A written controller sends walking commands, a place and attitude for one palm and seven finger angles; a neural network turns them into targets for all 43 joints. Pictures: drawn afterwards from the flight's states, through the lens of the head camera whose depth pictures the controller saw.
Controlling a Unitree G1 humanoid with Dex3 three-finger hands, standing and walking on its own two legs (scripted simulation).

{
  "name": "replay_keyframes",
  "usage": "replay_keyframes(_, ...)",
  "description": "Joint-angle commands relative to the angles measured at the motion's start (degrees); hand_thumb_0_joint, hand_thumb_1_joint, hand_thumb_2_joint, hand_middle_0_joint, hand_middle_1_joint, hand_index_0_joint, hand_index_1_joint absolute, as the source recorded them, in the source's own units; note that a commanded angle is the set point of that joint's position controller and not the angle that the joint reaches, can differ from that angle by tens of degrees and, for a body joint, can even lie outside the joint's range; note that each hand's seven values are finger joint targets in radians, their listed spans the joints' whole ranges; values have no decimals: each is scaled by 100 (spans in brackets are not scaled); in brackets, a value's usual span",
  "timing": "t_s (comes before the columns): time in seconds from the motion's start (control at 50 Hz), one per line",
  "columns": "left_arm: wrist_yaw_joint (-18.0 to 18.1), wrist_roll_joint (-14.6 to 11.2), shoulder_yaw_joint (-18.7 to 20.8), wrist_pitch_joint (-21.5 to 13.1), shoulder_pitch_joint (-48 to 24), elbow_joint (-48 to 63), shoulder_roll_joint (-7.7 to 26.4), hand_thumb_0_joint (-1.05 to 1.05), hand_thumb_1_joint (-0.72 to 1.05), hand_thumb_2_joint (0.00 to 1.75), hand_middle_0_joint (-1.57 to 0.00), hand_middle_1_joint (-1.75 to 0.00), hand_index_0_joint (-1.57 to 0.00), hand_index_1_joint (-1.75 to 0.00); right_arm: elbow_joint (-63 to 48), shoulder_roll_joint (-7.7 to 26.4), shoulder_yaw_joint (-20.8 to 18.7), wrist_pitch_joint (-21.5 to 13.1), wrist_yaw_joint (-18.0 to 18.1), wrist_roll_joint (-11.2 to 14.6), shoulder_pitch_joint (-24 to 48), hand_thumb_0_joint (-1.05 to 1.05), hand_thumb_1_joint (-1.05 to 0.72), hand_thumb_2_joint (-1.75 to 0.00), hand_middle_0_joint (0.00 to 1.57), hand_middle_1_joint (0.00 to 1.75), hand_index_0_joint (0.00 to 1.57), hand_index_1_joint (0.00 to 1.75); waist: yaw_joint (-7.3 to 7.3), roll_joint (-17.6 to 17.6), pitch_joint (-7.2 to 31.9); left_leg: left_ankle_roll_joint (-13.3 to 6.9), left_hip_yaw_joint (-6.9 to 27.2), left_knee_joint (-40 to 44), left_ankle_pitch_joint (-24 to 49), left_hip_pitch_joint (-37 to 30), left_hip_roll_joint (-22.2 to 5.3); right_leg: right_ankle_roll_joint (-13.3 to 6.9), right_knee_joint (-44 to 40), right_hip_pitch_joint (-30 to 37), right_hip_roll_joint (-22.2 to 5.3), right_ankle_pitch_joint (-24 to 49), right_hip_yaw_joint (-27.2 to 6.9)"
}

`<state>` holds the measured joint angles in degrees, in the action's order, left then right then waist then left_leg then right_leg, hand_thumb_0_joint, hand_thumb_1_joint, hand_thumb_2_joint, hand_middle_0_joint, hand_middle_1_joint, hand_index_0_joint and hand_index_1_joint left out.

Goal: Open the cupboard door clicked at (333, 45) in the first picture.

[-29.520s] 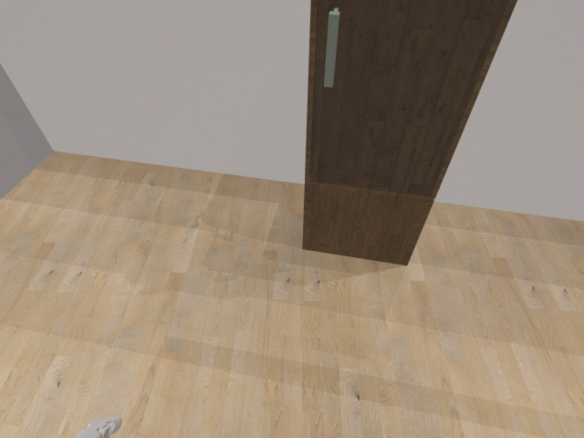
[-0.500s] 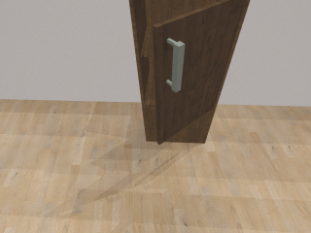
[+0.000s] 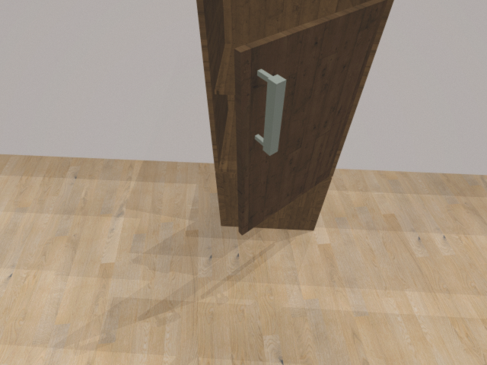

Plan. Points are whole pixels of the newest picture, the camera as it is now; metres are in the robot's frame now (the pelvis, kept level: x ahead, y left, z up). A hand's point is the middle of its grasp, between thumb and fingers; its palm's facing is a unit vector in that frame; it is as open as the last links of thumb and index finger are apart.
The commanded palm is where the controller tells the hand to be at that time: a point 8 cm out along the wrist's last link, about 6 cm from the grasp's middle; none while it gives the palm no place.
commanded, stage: look to check the result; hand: left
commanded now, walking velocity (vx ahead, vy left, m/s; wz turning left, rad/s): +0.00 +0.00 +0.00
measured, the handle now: (266, 114) +0.55 -0.02 +0.12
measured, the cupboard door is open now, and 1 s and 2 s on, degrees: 41 41 41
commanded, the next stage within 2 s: walk to a spot facing it in 0.50 s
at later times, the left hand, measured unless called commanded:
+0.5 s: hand out of the picture +0.01 +0.16 -0.17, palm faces +0.05 -0.98 -0.19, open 7.3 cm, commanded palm none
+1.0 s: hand out of the picture +0.05 +0.19 -0.18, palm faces -0.08 -0.97 -0.23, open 7.3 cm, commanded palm none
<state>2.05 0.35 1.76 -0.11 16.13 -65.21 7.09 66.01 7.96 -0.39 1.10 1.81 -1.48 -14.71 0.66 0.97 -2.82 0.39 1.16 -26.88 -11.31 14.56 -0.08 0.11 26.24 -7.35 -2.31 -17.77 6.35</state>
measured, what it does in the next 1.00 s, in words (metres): stands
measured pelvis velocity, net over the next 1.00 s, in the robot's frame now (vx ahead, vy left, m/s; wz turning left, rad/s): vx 0.01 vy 0.00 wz -0.17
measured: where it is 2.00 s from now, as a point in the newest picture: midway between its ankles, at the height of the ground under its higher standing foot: outside the picture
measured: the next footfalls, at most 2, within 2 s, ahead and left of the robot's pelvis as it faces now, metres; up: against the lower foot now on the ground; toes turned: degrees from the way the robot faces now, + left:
left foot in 1.60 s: +0.10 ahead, +0.09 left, +0.00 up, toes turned -30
right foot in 1.96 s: -0.05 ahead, -0.14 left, +0.00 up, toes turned -47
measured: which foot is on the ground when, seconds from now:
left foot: down 0.00-1.00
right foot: down 0.00-1.00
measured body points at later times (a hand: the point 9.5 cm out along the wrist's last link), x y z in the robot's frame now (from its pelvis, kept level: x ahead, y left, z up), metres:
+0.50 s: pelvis +0.02 +0.00 +0.00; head +0.04 -0.01 +0.45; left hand +0.01 +0.21 -0.16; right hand +0.03 -0.23 -0.16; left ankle +0.03 +0.12 -0.74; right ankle -0.04 -0.11 -0.74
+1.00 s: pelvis +0.01 +0.00 -0.01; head +0.05 -0.01 +0.44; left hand +0.06 +0.25 -0.16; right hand +0.01 -0.25 -0.16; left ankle +0.03 +0.12 -0.74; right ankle -0.05 -0.10 -0.72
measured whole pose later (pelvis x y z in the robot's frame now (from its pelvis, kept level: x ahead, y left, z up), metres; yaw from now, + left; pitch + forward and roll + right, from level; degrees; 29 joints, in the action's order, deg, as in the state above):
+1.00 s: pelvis +0.01 +0.00 -0.01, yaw -10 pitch +0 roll +1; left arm 0.2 1.0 5.1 3.8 13.3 -60.0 11.0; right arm 59.7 10.2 -2.8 1.3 3.0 -1.9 -10.6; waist -0.8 -0.5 -5.9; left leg 0.2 -7.6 -32.0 -16.3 15.4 -4.0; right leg -0.1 42.1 -16.3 -0.1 -26.0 -0.2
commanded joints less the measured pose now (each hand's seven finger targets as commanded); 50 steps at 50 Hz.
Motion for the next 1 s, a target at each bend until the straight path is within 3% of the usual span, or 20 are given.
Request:
replay_keyframes(0.0, 10, -3, 83, -55, 515, 62, 570, 0, 90, 90, -20, -30, -20, -30, -135, 483, -54, -83, 32, 22, -264, 0, -90, -90, 20, 30, 20, 30, -18, -116, -127, -173, 320, 321, 1028, -205, -379, -227, -680, -284, -491, 681, -427)
replay_keyframes(0.1, 12, -7, 77, -70, 531, 61, 594, 0, 90, 90, -20, -30, -20, -30, -143, 554, -52, -103, 47, 31, -209, 0, -90, -90, 20, 30, 20, 30, -23, -166, 69, -184, 318, 321, 1259, -345, -412, -208, -640, -104, -489, 1056, -428)
replay_keyframes(0.18, 15, -2, 66, -66, 527, 39, 605, 0, 90, 90, -20, -30, -20, -30, -137, 564, -49, -94, 53, 42, -137, 0, -90, -90, 20, 30, 20, 30, -22, -165, -68, -188, 294, 349, 1261, -362, -420, -194, -691, -149, -490, 1139, -424)
replay_keyframes(0.58, 10, -3, 69, -82, 464, 79, 683, 0, 90, 90, -20, -30, -20, -30, -156, 667, -53, -123, 66, 44, -28, 0, -90, -90, 20, 30, 20, 30, -43, -192, -41, -181, 253, 412, 1423, -471, -436, -169, -775, 57, -485, 1453, -392)
replay_keyframes(0.72, -23, 35, 262, 88, 313, 307, 877, 0, 90, 90, -20, -30, -20, -30, -278, 782, -210, 11, 136, 26, -12, 0, -90, -90, 20, 30, 20, 30, -25, -316, -184, -102, -124, -50, 889, -256, -549, -307, -545, -231, -546, 1687, -810)
replay_keyframes(0.8, -78, 54, 386, 166, 141, 545, 1028, 0, 90, 90, -20, -30, -20, -30, -517, 865, -315, 32, 149, 22, 29, 0, -90, -90, 20, 30, 20, 30, -5, -332, 4, -77, -297, -276, 673, -220, -625, -388, -260, -393, -538, 1722, -1035)
replay_keyframes(0.84, -105, 57, 416, 187, 80, 638, 1018, 0, 90, 90, -20, -30, -20, -30, -637, 942, -357, 19, 165, 20, 78, 0, -90, -90, 20, 30, 20, 30, 0, -194, 66, -123, -233, -211, 721, -376, -749, -351, -36, -612, -414, 1778, -1083)
replay_keyframes(0.88, -138, 57, 435, 211, -56, 780, 977, 0, 90, 90, -20, -30, -20, -30, -703, 1099, -406, 6, 185, 2, -17, 0, -90, -90, 20, 30, 20, 30, 45, 289, 101, -308, 140, 127, 734, -543, -1103, -224, 406, -976, -104, 1327, -911)
replay_keyframes(0.9, -161, 58, 431, 230, -105, 855, 903, 0, 90, 90, -20, -30, -20, -30, -728, 1234, -439, -4, 199, -15, -77, 0, -90, -90, 20, 30, 20, 30, 52, 670, 119, -515, 480, 394, 742, -681, -1431, -144, 870, -1259, 103, 824, -737)
replay_keyframes(0.92, -187, 59, 420, 251, -179, 936, 812, 0, 90, 90, -20, -30, -20, -30, -745, 1342, -471, -26, 207, -30, -181, 0, -90, -90, 20, 30, 20, 30, 87, 1143, 168, -804, 835, 736, 906, -771, -1875, -72, 1638, -1523, 268, -395, -523)
replay_keyframes(0.94, -210, 67, 421, 290, -332, 1032, 775, 0, 90, 90, -20, -30, -20, -30, -770, 1399, -481, -48, 207, -56, -271, 0, -90, -90, 20, 30, 20, 30, 151, 1392, 150, -1069, 998, 996, 1003, -804, -2185, -47, 2492, -1778, 259, -1412, -517)
replay_keyframes(0.96, -227, 70, 421, 303, -427, 1110, 761, 0, 90, 90, -20, -30, -20, -30, -822, 1379, -456, -58, 204, -61, -288, 0, -90, -90, 20, 30, 20, 30, 125, 1231, 169, -1200, 1054, 1022, 940, -767, -2311, -63, 2875, -1832, 129, -1613, -663)
replay_keyframes(0.98, -255, 76, 437, 314, -456, 1143, 772, 0, 90, 90, -20, -30, -20, -30, -916, 1393, -456, -69, 193, -77, -140, 0, -90, -90, 20, 30, 20, 30, 57, 1059, 99, -1187, 888, 1059, 819, -545, -2350, -54, 3002, -1854, 44, -1568, -723)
